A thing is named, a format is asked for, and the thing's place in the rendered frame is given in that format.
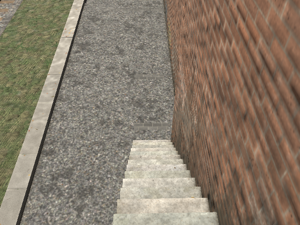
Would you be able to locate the stairs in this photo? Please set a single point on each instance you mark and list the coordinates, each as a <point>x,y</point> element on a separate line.
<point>158,189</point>

